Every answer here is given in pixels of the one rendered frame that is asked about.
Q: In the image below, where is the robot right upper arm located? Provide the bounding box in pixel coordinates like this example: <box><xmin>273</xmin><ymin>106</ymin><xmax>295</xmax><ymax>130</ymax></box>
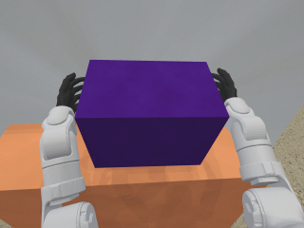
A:
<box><xmin>242</xmin><ymin>186</ymin><xmax>304</xmax><ymax>228</ymax></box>

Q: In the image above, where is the pedestal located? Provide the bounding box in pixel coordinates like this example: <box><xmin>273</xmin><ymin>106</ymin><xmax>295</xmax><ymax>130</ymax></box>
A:
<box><xmin>0</xmin><ymin>123</ymin><xmax>268</xmax><ymax>228</ymax></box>

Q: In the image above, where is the robot right forearm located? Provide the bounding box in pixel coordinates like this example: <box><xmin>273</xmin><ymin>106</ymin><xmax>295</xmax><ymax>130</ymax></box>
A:
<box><xmin>224</xmin><ymin>97</ymin><xmax>304</xmax><ymax>218</ymax></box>

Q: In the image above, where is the right robot hand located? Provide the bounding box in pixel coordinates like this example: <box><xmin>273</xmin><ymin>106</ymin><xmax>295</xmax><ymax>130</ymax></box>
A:
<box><xmin>211</xmin><ymin>68</ymin><xmax>238</xmax><ymax>102</ymax></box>

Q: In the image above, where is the left robot hand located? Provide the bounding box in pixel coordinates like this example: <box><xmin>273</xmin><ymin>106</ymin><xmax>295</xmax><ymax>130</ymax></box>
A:
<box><xmin>56</xmin><ymin>72</ymin><xmax>86</xmax><ymax>114</ymax></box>

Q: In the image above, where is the robot left forearm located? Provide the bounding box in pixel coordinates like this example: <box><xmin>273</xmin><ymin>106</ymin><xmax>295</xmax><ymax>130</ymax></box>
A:
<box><xmin>39</xmin><ymin>105</ymin><xmax>86</xmax><ymax>228</ymax></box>

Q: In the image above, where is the carton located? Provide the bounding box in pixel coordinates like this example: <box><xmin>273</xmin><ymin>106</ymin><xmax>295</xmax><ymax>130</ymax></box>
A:
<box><xmin>74</xmin><ymin>60</ymin><xmax>230</xmax><ymax>168</ymax></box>

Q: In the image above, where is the robot left upper arm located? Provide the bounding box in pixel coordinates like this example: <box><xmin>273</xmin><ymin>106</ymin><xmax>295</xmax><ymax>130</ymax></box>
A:
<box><xmin>43</xmin><ymin>201</ymin><xmax>99</xmax><ymax>228</ymax></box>

